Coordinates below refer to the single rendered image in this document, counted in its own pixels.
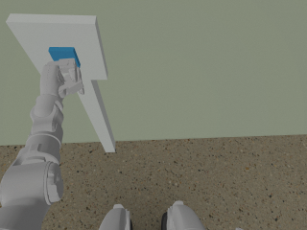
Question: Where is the left robot upper arm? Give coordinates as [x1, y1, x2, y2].
[0, 161, 64, 230]

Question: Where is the left robot thigh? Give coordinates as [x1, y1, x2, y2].
[99, 208, 130, 230]

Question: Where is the panel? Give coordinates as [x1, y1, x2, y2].
[6, 13, 116, 152]

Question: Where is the right robot shin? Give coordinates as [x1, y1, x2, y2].
[166, 200, 184, 230]

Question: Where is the button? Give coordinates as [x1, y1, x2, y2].
[48, 47, 81, 68]

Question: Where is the robot left forearm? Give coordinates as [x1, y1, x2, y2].
[0, 94, 64, 206]

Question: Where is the robot left hand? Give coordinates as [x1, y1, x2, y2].
[39, 57, 84, 102]

